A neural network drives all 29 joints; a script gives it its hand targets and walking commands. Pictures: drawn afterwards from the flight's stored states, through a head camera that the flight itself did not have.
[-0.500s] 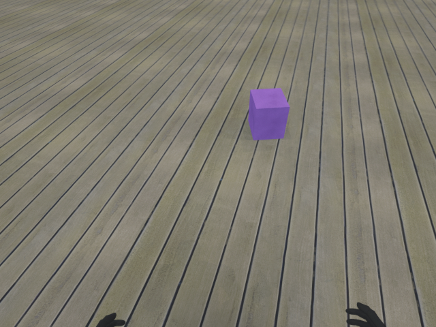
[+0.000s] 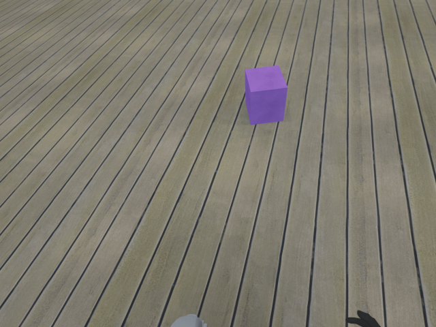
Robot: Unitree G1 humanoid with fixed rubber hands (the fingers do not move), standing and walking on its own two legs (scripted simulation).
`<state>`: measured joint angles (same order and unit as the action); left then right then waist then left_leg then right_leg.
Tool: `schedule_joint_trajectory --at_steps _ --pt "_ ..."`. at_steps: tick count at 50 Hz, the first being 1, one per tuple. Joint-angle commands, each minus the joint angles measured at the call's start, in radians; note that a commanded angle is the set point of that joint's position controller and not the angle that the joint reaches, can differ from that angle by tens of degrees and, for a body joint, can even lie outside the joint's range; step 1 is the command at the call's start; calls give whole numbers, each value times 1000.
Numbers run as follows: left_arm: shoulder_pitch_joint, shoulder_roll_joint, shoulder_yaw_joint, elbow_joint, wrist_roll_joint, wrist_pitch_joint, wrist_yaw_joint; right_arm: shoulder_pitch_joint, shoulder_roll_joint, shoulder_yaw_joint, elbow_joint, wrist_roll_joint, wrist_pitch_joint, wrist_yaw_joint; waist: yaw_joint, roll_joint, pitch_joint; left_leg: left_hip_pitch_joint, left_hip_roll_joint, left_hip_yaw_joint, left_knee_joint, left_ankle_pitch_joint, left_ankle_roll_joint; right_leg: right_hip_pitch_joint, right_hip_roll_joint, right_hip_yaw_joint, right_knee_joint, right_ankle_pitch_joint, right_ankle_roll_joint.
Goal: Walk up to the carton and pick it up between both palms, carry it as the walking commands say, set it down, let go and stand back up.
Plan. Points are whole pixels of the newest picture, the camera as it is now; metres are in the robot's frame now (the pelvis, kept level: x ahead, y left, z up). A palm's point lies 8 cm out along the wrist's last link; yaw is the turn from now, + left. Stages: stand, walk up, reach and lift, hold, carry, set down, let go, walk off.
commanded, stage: walk up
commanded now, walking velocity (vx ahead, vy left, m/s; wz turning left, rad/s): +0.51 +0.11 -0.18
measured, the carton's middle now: (264, 95) +1.54 -0.13 -0.64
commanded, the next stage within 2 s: none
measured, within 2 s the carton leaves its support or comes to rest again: neither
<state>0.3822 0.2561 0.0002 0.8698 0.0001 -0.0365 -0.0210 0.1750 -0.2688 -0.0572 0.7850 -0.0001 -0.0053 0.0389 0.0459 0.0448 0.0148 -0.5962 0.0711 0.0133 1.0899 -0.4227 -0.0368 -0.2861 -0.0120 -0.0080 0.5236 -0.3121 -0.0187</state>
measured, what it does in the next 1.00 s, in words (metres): walks ahead: left foot, then right foot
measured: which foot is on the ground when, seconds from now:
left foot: up 0.00-0.20, down 0.22-0.56, up 0.58-1.00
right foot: down 0.00-0.24, up 0.26-0.54, down 0.56-1.00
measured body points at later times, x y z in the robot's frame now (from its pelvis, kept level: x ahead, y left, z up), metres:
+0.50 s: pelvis +0.25 +0.00 -0.01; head +0.26 +0.00 +0.44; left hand +0.36 +0.25 -0.14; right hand +0.27 -0.27 -0.14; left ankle +0.17 +0.15 -0.74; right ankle +0.30 -0.14 -0.71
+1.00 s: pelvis +0.52 +0.00 -0.01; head +0.57 +0.01 +0.43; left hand +0.48 +0.26 -0.15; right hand +0.71 -0.24 -0.13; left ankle +0.63 +0.12 -0.73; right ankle +0.37 -0.14 -0.74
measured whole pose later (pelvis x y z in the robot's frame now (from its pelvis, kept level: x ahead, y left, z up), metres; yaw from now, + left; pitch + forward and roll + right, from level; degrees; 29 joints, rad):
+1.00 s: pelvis +0.52 +0.00 -0.01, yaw -4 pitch +3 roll -1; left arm 0.42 0.25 0.00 0.99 0.00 -0.07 0.00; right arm 0.01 -0.26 -0.04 0.85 0.00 -0.03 0.06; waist 0.09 0.01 0.04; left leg -0.54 0.05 0.06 0.65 -0.25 -0.05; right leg -0.05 -0.06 -0.03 0.47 -0.45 0.03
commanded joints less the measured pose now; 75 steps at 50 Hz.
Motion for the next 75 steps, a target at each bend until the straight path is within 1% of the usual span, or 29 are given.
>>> schedule_joint_trajectory --at_steps 1,7,9,10,11,12,13,17,20,24,26,27,28,29,30,33,37,45,49,50,51,52,55,60,64,72,73,74,75 --pt "194 181 75 14 18 -55 29 -143 -33 10 -99 -37 -28 23 86 -206 -112 -155 -8 -18 -148 69 4 450 -263 360 -198 455 -141" --pt "130 154 62 31 20 -32 31 -191 -14 23 -96 -33 -35 17 33 -230 -18 123 -88 105 -526 145 21 261 -205 235 -151 635 -100" --pt "44 163 60 25 10 -35 28 46 -48 5 -3 -40 -46 -4 -86 -181 -137 503 -99 115 -667 261 49 120 -142 138 84 746 -59" --pt "7 140 51 9 8 -42 26 188 -112 -21 45 -45 -49 -20 -154 -102 -240 766 -11 1 -645 245 90 -51 -110 117 282 634 -27" --pt "-67 73 39 -40 5 -54 21 317 -197 -42 77 -60 -53 -29 -215 157 -264 915 241 -295 -756 110 147 -348 13 41 547 15 12" --pt "-59 62 37 -80 8 -56 22 351 -236 -46 84 -62 -40 -31 -207 238 -261 925 361 -443 -806 39 197 -451 15 8 711 -221 -3" --pt "-97 75 43 -70 20 -45 16 264 -207 -40 82 -52 -31 -32 -165 145 -140 796 365 -443 -836 -75 217 -507 -48 40 772 -242 -20" --pt "-47 74 53 -36 15 0 -23 43 -128 -19 7 -25 -51 -29 -61 31 165 418 323 -289 -918 -6 182 -418 -123 43 634 -17 7" --pt "-123 75 53 -70 29 9 -38 66 -147 -17 12 -26 -61 -19 -51 185 204 352 276 -181 -947 52 159 -332 -101 0 437 -2 26" --pt "-185 59 29 -78 23 6 -54 80 -160 -40 12 -37 -50 -18 -42 218 177 334 189 -8 -872 90 106 -119 -49 -125 147 38 26" --pt "-95 85 44 -49 31 -1 -39 66 -187 -44 19 -34 -40 -17 29 159 136 260 134 36 -714 187 92 110 -15 -177 39 96 24" --pt "27 118 66 -10 32 -17 -27 103 -149 -31 29 -28 -37 -11 75 53 43 167 62 75 -481 241 63 292 -49 -97 19 116 3" --pt "231 252 109 34 26 -27 -11 126 -83 -5 -7 -15 -46 -3 135 -312 -97 0 -29 95 -124 0 39 455 -310 275 -112 -87 -49" --pt "295 350 121 38 26 -30 0 140 -67 0 -19 2 -40 -9 107 -403 -126 -128 -79 6 87 -185 33 488 -473 712 -284 -233 -77" --pt "224 350 112 30 18 -23 5 93 -75 -10 -34 -2 -27 -13 53 -361 -60 -104 -41 -75 203 -126 48 335 -459 762 -344 -328 -122" --pt "54 191 85 -6 16 -44 12 95 -81 -9 -14 -14 -29 0 4 -192 40 -96 29 -35 154 66 35 237 -315 433 -265 117 -84" --pt "154 177 80 52 22 -63 24 33 -59 -5 -7 -25 -27 9 54 -239 -173 -86 12 14 45 66 26 446 -278 328 -164 550 -107" --pt "69 145 76 84 26 -50 32 -168 -10 30 -34 -14 -14 34 17 -258 60 41 8 71 -414 271 9 226 -248 136 -281 435 -83" --pt "-5 154 72 90 4 -46 30 125 -62 -1 97 -29 -51 6 -130 -139 -156 534 -61 124 -645 332 56 152 -163 3 116 623 -28" --pt "10 120 61 95 -6 -43 27 270 -141 -38 125 -44 -63 -10 -184 -18 -254 770 85 -92 -680 237 98 -32 -79 -41 405 378 -2" --pt "27 72 50 54 -15 -43 20 367 -245 -61 151 -44 -67 -23 -192 208 -317 923 351 -448 -759 259 138 -278 27 -14 625 -162 13" --pt "42 84 52 50 -15 -42 20 361 -279 -62 155 -37 -58 -25 -164 192 -274 870 401 -558 -806 242 152 -320 -7 56 725 -248 -1" --pt "-56 85 51 51 4 -25 0 113 -147 -23 98 -28 -53 -24 -115 150 -26 577 280 -353 -865 34 190 -339 -110 66 730 -62 -13" --pt "-121 72 57 44 18 36 -31 188 -154 -30 109 -16 -65 -33 -37 58 190 348 318 -246 -911 399 141 -292 -114 33 649 43 25" --pt "-207 76 50 24 26 46 -44 247 -150 -28 116 -25 -68 -41 -70 188 131 470 274 -139 -892 429 149 -320 -106 -9 515 121 52" --pt "-317 61 27 9 21 7 -46 247 -161 -42 119 -32 -51 -43 -96 238 129 522 210 5 -793 489 129 -117 -48 -121 12 60 37" --pt "-222 62 36 28 24 -6 -37 213 -161 -34 126 -28 -46 -37 -36 216 56 476 157 51 -679 538 116 42 -20 -154 -15 102 19" --pt "-46 120 53 95 29 -20 -24 214 -165 -39 123 -22 -44 -34 25 52 -88 447 103 108 -398 625 94 238 -40 -143 -41 137 -2" --pt "121 208 93 149 25 -30 -6 246 -106 -19 92 -12 -54 -32 83 -221 -195 186 31 93 -102 333 57 481 -219 133 -79 59 -54"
